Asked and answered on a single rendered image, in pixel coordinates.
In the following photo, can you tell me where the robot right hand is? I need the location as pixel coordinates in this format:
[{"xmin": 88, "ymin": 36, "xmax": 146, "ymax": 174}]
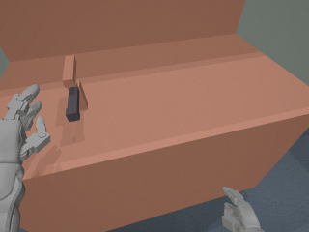
[{"xmin": 222, "ymin": 187, "xmax": 261, "ymax": 232}]

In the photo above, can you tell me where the counter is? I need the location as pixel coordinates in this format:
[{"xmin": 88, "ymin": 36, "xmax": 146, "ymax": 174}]
[{"xmin": 0, "ymin": 0, "xmax": 309, "ymax": 232}]

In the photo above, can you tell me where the left robot forearm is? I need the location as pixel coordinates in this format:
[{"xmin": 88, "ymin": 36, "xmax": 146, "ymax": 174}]
[{"xmin": 0, "ymin": 161, "xmax": 26, "ymax": 232}]

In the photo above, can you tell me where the tap lever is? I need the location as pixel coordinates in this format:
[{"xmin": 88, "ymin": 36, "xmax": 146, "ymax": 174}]
[{"xmin": 66, "ymin": 84, "xmax": 80, "ymax": 122}]

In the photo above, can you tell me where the robot left hand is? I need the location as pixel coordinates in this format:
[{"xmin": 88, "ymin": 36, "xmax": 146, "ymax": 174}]
[{"xmin": 0, "ymin": 84, "xmax": 51, "ymax": 165}]

